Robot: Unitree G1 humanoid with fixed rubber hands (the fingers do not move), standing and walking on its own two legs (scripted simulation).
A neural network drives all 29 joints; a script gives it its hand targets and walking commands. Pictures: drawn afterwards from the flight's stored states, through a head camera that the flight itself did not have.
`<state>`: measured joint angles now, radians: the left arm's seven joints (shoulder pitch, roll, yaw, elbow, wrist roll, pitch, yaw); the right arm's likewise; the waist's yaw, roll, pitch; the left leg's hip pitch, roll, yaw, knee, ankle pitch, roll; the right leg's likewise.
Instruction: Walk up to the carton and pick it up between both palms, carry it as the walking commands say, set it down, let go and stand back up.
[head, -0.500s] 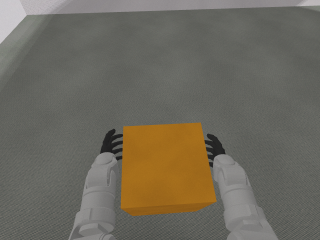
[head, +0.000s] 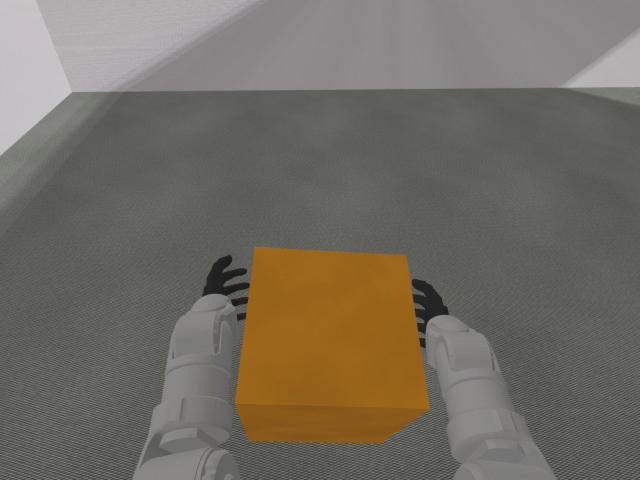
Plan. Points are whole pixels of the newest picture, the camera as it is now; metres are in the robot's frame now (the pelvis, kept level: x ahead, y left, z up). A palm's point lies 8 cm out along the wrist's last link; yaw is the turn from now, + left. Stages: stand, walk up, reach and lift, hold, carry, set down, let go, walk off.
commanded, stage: reach and lift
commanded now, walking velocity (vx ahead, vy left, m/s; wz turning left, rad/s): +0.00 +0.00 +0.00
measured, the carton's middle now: (322, 353) +0.31 +0.05 -0.02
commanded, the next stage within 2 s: hold in 1.44 s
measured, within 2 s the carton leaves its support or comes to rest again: neither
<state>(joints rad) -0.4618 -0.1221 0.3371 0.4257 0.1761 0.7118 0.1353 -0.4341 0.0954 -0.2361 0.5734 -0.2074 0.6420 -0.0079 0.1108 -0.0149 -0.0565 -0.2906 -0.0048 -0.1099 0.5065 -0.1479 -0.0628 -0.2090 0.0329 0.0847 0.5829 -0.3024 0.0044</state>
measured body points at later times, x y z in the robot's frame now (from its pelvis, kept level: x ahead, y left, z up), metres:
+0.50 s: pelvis +0.02 +0.00 +0.01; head -0.03 +0.00 +0.45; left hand +0.33 +0.16 +0.05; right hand +0.34 -0.14 +0.05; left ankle +0.09 +0.15 -0.73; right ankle +0.01 -0.12 -0.73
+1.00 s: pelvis +0.02 +0.00 +0.01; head -0.04 +0.00 +0.45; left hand +0.34 +0.15 +0.06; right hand +0.33 -0.15 +0.05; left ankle +0.09 +0.15 -0.73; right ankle +0.01 -0.12 -0.73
